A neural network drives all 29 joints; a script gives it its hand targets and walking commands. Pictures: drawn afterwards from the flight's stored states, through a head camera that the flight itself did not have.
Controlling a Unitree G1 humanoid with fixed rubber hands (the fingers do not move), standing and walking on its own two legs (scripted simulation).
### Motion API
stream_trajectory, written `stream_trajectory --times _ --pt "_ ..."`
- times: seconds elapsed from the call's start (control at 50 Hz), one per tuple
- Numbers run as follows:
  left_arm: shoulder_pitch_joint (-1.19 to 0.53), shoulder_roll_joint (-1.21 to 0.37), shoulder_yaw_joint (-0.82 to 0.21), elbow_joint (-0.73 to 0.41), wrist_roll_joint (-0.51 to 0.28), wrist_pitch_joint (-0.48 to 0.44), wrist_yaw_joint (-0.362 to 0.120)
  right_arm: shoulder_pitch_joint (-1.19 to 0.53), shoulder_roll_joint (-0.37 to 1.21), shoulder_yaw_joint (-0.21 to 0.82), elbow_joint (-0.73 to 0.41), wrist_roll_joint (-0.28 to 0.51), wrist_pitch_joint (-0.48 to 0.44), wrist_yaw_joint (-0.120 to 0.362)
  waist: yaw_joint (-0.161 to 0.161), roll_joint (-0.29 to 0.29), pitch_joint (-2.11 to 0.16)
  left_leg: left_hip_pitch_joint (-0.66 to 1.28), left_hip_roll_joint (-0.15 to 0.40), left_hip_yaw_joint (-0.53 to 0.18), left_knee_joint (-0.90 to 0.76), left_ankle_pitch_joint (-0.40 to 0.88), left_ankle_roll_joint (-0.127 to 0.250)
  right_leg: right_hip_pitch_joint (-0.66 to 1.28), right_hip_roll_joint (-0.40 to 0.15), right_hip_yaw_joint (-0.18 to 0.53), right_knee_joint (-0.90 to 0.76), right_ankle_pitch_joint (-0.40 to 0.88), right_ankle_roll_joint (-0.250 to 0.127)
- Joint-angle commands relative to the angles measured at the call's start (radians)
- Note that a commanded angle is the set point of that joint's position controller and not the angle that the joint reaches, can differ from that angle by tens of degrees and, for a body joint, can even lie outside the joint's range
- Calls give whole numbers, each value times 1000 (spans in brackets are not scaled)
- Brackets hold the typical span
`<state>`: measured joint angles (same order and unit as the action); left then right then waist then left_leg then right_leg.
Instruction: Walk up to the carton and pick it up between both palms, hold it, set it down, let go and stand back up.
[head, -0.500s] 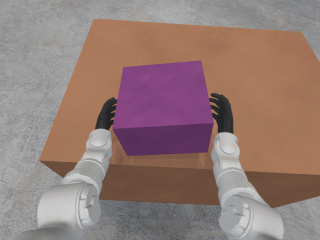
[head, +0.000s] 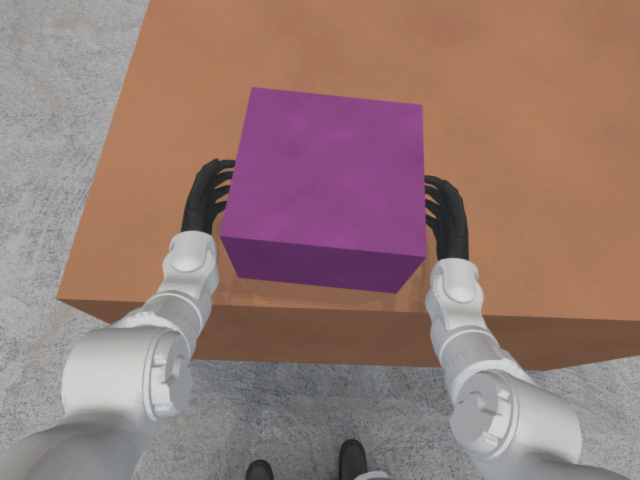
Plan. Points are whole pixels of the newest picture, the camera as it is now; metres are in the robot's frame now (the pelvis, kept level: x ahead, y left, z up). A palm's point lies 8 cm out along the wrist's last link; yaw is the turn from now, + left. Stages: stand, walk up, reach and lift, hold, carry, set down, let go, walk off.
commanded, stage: set down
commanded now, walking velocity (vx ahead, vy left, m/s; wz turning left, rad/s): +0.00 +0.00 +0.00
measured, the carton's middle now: (326, 194) +0.49 -0.05 -0.03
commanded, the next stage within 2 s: none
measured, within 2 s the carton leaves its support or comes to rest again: neither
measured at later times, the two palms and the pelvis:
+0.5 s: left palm (193, 187) +0.47 +0.12 +0.03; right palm (483, 226) +0.41 -0.24 +0.01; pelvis -0.02 +0.01 -0.01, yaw -3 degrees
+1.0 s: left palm (126, 142) +0.48 +0.16 +0.11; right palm (550, 169) +0.42 -0.27 +0.11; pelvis -0.04 -0.01 -0.02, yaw -1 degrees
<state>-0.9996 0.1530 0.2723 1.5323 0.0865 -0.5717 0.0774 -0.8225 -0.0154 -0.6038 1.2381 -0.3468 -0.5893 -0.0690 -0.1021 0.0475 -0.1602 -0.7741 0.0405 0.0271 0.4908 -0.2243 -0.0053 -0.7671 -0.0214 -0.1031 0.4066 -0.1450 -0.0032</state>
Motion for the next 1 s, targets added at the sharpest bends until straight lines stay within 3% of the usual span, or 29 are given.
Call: stream_trajectory --times 0.0,0.16,0.24,0.3,0.32,0.36,0.44,0.54,0.62,0.72,0.82,0.98 --pt "-540 -572 -176 -12 117 -27 -156 -503 435 238 153 -153 16 175 -36 75 -777 374 -10 20 61 538 -86 404 43 -12 93 589 -6" --pt "-572 -500 -168 6 91 -44 -152 -533 371 204 182 -147 12 182 -33 101 -825 372 -21 39 78 514 -94 375 42 -1 99 563 -10" --pt "-578 -288 -149 -5 37 -46 -114 -513 161 194 171 -93 16 147 -40 87 -895 327 -30 50 80 496 -90 392 41 16 119 582 -3" --pt "-595 66 -120 -74 -76 -29 -30 -490 -233 207 129 114 26 52 -49 65 -1091 257 -43 56 101 542 -90 460 41 61 166 690 2" --pt "-614 121 -160 -97 -132 -14 -6 -506 -276 265 86 203 36 25 -48 55 -1172 230 -47 56 117 555 -86 505 42 78 189 733 0" --pt "-638 166 -218 -102 -217 16 10 -538 -301 341 20 300 58 2 -44 16 -1211 176 -54 56 150 542 -78 571 41 97 227 785 5" --pt "-684 258 -293 -46 -306 77 3 -643 -398 431 -58 459 131 -4 -13 -45 -1142 172 -59 40 147 469 -56 586 50 78 248 709 20" --pt "-731 289 -442 64 -440 185 -11 -736 -474 553 14 624 251 20 9 -52 -947 307 -34 20 186 440 -74 325 82 18 215 455 25" --pt "-738 302 -533 109 -508 240 -43 -760 -511 643 100 725 315 54 6 -50 -812 303 -29 6 183 374 -62 230 77 9 207 382 30" --pt "-809 304 -611 22 -555 274 -67 -782 -533 673 106 780 352 87 2 23 -837 360 -24 -7 192 387 -66 144 64 -1 200 344 22" --pt "-880 330 -627 -91 -576 313 -71 -815 -558 636 72 778 389 99 -6 78 -913 396 -30 -8 194 380 -71 139 58 -2 197 343 12" --pt "-913 420 -575 -161 -560 380 -72 -875 -607 557 -51 724 441 58 -27 42 -1050 308 -60 14 172 302 -52 345 50 30 198 457 29"
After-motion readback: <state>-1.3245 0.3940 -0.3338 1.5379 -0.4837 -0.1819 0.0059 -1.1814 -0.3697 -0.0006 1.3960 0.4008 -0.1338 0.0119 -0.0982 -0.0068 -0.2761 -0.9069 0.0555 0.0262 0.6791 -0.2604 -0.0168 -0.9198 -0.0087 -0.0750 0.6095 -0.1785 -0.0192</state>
